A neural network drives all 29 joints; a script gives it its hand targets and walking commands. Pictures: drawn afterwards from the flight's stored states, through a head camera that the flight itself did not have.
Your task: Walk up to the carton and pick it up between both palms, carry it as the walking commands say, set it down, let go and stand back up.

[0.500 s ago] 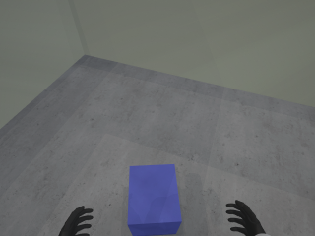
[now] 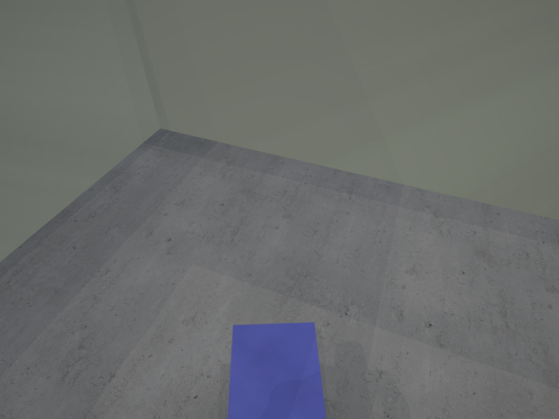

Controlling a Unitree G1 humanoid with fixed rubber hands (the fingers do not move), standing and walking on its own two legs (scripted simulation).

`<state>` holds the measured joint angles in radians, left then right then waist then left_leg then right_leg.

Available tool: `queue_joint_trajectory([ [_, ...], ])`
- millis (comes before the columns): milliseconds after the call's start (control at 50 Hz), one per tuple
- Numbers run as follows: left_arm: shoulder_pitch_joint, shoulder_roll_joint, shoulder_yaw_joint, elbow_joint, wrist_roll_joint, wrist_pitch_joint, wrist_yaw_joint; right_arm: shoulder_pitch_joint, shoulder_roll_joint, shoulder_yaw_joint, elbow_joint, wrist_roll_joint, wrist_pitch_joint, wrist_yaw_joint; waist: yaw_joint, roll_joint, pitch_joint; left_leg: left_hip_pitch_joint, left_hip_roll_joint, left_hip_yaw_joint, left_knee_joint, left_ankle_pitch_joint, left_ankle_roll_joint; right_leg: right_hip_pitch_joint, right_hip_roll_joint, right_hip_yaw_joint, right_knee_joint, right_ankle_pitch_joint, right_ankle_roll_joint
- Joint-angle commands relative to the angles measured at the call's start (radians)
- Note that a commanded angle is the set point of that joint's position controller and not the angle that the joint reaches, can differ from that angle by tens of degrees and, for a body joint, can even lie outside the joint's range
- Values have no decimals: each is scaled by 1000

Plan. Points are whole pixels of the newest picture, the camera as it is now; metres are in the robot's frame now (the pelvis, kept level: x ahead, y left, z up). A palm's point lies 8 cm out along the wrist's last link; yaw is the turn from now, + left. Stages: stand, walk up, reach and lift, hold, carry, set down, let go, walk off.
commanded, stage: stand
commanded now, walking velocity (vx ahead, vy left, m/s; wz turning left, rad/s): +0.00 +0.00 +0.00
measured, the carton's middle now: (275, 391) +0.38 +0.01 -0.62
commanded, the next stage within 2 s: none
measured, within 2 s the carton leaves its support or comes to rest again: neither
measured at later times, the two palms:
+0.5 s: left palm out of the picture +0.04 +0.26 -0.13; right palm out of the picture +0.06 -0.25 -0.13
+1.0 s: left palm out of the picture -0.06 +0.22 -0.14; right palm out of the picture -0.02 -0.22 -0.14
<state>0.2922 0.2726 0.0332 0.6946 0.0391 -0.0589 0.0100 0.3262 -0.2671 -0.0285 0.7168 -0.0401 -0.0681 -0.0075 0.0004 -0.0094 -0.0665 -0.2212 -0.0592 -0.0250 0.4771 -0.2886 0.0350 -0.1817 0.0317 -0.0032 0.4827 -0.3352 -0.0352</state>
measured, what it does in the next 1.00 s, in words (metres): stands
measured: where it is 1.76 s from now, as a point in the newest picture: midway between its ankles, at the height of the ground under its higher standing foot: outside the picture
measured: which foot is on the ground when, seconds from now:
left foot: down 0.00-1.00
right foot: down 0.00-1.00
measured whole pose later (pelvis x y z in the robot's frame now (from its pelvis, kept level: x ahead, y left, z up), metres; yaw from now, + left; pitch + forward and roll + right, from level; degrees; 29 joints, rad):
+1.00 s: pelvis +0.01 +0.00 +0.00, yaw +2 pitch -1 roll +0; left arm 0.41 0.18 -0.04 1.10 0.02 0.00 0.05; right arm 0.36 -0.17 0.05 1.11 -0.01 0.00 -0.05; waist 0.01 -0.01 -0.01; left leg -0.16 -0.07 -0.06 0.49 -0.30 0.04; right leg -0.09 0.02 -0.05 0.45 -0.35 -0.03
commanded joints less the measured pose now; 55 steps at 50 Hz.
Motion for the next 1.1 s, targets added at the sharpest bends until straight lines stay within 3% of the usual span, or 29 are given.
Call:
queue_joint_trajectory([
  [0,9,109,20,-37,-9,-19,6,3,-108,-15,-33,3,-22,-8,6,4,-39,-10,142,-145,-27,361,-4,30,-138,130,-31,339,31],
  [260,96,121,-8,65,-20,15,22,62,-111,13,83,18,18,-23,6,0,15,-21,132,-138,10,403,12,30,-138,93,-9,449,13],
  [720,181,39,-53,316,-21,52,38,91,-36,56,315,26,59,-35,9,9,133,-2,119,-141,-36,317,24,55,-127,64,-76,268,-6],
  [1080,203,-31,-66,432,-20,56,46,109,26,71,423,29,65,-43,9,11,172,-13,116,-146,-70,261,20,50,-126,58,-106,198,-8],
])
